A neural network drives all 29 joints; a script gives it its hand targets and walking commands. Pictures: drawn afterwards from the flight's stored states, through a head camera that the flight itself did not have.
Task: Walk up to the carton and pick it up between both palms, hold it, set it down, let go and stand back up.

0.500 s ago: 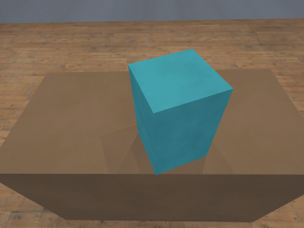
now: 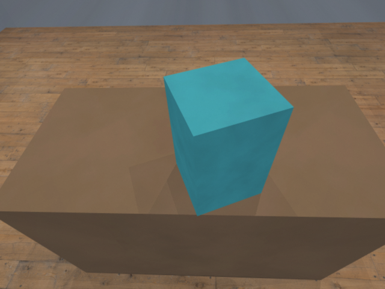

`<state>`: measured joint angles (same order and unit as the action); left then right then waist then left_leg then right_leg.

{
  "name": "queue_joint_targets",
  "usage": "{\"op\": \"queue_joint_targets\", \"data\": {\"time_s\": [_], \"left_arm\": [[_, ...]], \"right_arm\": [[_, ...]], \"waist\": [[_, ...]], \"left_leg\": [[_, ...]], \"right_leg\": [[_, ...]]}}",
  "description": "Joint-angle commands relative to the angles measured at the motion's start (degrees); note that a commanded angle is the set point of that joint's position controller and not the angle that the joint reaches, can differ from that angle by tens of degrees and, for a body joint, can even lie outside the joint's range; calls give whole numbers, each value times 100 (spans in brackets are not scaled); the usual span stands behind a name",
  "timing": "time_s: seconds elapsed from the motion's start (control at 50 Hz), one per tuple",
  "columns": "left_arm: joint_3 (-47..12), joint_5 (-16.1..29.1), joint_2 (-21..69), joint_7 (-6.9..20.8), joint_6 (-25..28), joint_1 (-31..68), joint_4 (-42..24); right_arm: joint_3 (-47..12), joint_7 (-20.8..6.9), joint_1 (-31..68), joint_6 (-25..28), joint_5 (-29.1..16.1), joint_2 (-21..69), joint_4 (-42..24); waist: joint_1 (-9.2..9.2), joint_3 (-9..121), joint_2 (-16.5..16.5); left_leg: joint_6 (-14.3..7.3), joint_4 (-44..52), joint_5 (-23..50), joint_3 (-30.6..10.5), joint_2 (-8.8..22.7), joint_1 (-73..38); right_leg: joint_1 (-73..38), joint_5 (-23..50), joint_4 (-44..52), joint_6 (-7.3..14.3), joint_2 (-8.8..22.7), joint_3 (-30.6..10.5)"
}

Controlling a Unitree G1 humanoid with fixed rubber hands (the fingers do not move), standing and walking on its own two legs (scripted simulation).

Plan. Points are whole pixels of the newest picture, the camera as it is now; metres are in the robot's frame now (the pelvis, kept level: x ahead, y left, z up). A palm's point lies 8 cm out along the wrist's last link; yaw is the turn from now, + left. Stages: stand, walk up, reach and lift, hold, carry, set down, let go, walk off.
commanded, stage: walk up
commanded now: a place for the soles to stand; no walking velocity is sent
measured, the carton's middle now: (219, 142) +0.42 -0.05 +0.06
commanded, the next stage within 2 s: reach and lift in 0.56 s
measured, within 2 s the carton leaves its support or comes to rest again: neither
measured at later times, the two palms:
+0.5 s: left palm out of the picture +0.07 +0.32 -0.11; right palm out of the picture +0.07 -0.32 -0.11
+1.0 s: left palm out of the picture +0.13 +0.28 -0.08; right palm (336, 261) +0.19 -0.30 -0.10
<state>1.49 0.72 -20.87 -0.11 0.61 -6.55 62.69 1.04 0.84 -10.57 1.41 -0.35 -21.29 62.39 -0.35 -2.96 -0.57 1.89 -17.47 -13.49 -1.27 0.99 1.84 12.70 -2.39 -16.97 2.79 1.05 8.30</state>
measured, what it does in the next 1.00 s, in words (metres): stands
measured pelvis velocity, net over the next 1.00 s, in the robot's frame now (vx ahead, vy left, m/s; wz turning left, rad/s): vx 0.02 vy -0.02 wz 0.14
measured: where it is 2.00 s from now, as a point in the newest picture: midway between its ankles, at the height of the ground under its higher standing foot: outside the picture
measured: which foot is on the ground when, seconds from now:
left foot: down 0.00-1.00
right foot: down 0.00-1.00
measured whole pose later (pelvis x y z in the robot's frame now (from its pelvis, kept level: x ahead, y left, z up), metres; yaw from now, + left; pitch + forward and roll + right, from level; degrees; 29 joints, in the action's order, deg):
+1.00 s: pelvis +0.02 -0.02 -0.03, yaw +8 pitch -6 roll -1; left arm 7.1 -6.5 -15.3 -2.3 -30.8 -11.3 16.3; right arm 4.3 -5.0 -9.2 3.6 0.3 -20.3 44.1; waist 0.9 -5.6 0.3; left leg 5.3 -38.9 -25.0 -2.6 6.3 8.3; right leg 15.7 -16.9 -37.9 4.6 0.1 10.9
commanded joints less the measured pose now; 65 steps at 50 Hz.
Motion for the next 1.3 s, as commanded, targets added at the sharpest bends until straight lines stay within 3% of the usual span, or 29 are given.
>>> {"op": "queue_joint_targets", "data": {"time_s": [0.0, 0.08, 0.12, 0.16, 0.18, 0.22, 0.26, 0.36, 0.38, 0.46, 0.54, 0.56, 0.58, 0.6, 0.64, 0.66, 0.7, 0.72, 0.76, 0.82, 0.84, 0.96, 1.04, 1.08, 1.1, 1.12, 1.14, 1.22, 1.28], "left_arm": [[209, -20, -1153, -26, 83, 136, -295], [312, -27, -1220, 7, 54, 79, -371], [337, -19, -1207, 31, 26, -4, -385], [361, -42, -1215, 50, 0, -26, -454], [353, -45, -1205, 66, -18, 22, -475], [346, -49, -1194, 82, -50, 37, -536], [390, -56, -1262, 82, -56, 84, -602], [371, -31, -1264, 106, -81, -10, -668], [389, -54, -1285, 117, -88, -13, -714], [404, -52, -1317, 131, -91, 22, -782], [385, -71, -1313, 149, -111, 1, -860], [234, 343, -784, -59, -1386, 2317, -3000], [186, 96, -658, -198, -1971, 1940, -3202], [140, -14, -370, -226, -2218, 1680, -3513], [406, -290, -490, -249, -2717, 1233, -3923], [504, -469, -598, -247, -3033, 1020, -4088], [760, -750, -752, -161, -3435, 534, -4088], [921, -876, -716, -133, -3500, 276, -4049], [1192, -1070, -771, -141, -3419, -49, -4357], [1082, -995, -494, -266, -3173, -127, -4879], [1049, -957, -368, -281, -3124, -178, -5076], [626, -585, -263, -300, -2989, 18, -5467], [317, -275, -7, -370, -2823, 5, -5899], [295, -211, 50, -417, -2730, -160, -6127], [345, -240, 97, -422, -2689, -339, -6147], [341, -254, 105, -422, -2626, -452, -6168], [378, -291, 76, -399, -2601, -435, -6114], [459, -392, 409, -473, -2424, -842, -6284], [450, -412, 686, -592, -2242, -960, -6260]], "right_arm": [[182, 32, -37, 43, -8, -1004, -285], [230, 85, -117, 58, 8, -1162, -408], [257, 116, -37, 73, 24, -1225, -498], [256, 133, -128, 54, 5, -1242, -528], [255, 141, -159, 39, 9, -1255, -533], [267, 138, -168, 9, 37, -1248, -631], [264, 143, -176, -10, 34, -1242, -664], [257, 129, -247, -30, 10, -1278, -807], [262, 132, -327, -31, 14, -1315, -799], [296, 130, -258, -30, 54, -1374, -917], [259, 131, -332, -38, 5, -1312, -956], [894, -188, 2227, 488, 1047, -250, -1226], [1168, -392, 1894, 490, 925, -693, -1388], [1135, -481, 1678, 454, 860, -791, -1627], [937, -561, 1285, 466, 540, -782, -1711], [959, -569, 1145, 321, 434, -802, -1619], [978, -525, 785, 62, 349, -1006, -1867], [824, -444, 668, 19, 257, -1034, -2036], [598, -360, 473, 111, 39, -1058, -2156], [648, -489, 482, 311, -8, -1207, -2059], [653, -548, 472, 331, -49, -1198, -2131], [653, -560, 477, 328, 130, -711, -2678], [758, -686, 127, 273, 179, -625, -2870], [811, -743, -87, 263, 102, -723, -2865], [815, -748, -146, 314, 79, -729, -2936], [806, -743, -215, 338, 51, -736, -2859], [783, -729, -241, 363, 28, -695, -2929], [817, -738, -213, 526, -84, -822, -3209], [804, -853, -110, 667, -160, -902, -3486]], "waist": [[-4, 166, 70], [-1, 144, 191], [-56, 153, 10], [-53, 210, -4], [-39, 242, 168], [-15, 169, 66], [-7, 161, 173], [-14, 129, 50], [-9, 214, 238], [-30, 157, -50], [-7, 291, 243], [660, 179, -34], [689, -103, -118], [620, -138, -266], [153, 217, -6], [149, 574, -79], [307, 742, 129], [190, 754, 299], [20, 881, 167], [27, 797, -408], [-20, 810, -399], [242, -14, 425], [394, 218, 289], [405, 374, 138], [315, 420, 128], [374, 405, 87], [410, 414, 261], [169, 570, 280], [-10, 551, 488]], "left_leg": [[-216, 405, -129, -432, 614, 943], [-237, 334, 163, -411, 601, 1060], [-288, 276, 333, -431, 632, 1125], [-307, 220, 160, -430, 595, 1245], [-304, 150, -9, -424, 586, 1249], [-294, 78, -137, -414, 555, 1265], [-338, -18, -103, -412, 513, 1311], [-331, -25, -199, -437, 502, 1323], [-366, -37, -298, -470, 481, 1320], [-385, 4, -17, -511, 551, 1392], [-358, -184, -232, -438, 432, 1231], [-258, -681, -2115, 462, 302, 3803], [-475, -556, -2684, 628, 486, 5146], [-486, -483, -2959, 693, 628, 5679], [-172, -1378, -1309, 570, 534, 3990], [-54, -1649, -856, 485, 454, 3225], [14, -1884, -1088, 605, 332, 2847], [5, -1886, -912, 644, 328, 2967], [-4, -1638, -595, 560, 356, 3189], [-64, -1113, -392, 361, 472, 3444], [-53, -1084, -257, 331, 366, 3285], [-3, -1368, -587, 465, 6, 2685], [47, -1114, -538, 518, 69, 2474], [69, -973, -422, 477, 71, 2294], [93, -927, -379, 471, 54, 2248], [59, -825, -325, 429, 50, 2293], [54, -862, -230, 498, 12, 2280], [45, -752, -20, 497, -82, 1983], [-8, -554, -138, 488, -88, 1784]], "right_leg": [[-698, -1239, 545, -222, 999, -1216], [-748, -933, 283, -190, 892, -1071], [-825, -439, 68, -164, 845, -985], [-854, -736, 35, -129, 872, -1005], [-842, -958, 64, -100, 893, -1043], [-689, -1159, 120, -92, 909, -1097], [-689, -1222, 179, -67, 935, -1095], [-633, -1280, 124, -91, 942, -1157], [-735, -1339, 107, -96, 939, -1113], [-792, -995, -58, -73, 908, -1028], [-687, -1359, 61, -42, 963, -1130], [-1598, -2463, -1369, 46, -226, -396], [-2626, -1752, -1935, 76, -238, -357], [-3057, -1426, -2281, 24, -248, -264], [-1728, -935, -2079, 192, 34, -582], [-1272, -996, -1896, 217, 162, -643], [-1471, -1687, -1715, 190, 269, -887], [-1882, -1348, -1704, 156, 265, -994], [-2490, -529, -1886, 56, 128, -997], [-2842, 16, -1980, 24, -89, -764], [-2716, 146, -1886, 51, -72, -778], [-1264, -895, -1110, -80, 284, -1133], [-1100, -899, -946, -48, 237, -998], [-1187, -514, -1001, -40, 205, -919], [-1283, -327, -1006, -56, 214, -896], [-1429, -191, -951, -66, 201, -896], [-1431, -81, -932, -131, 173, -891], [-1533, -56, -693, -150, 219, -1011], [-1490, -345, -515, -151, 124, -971]]}}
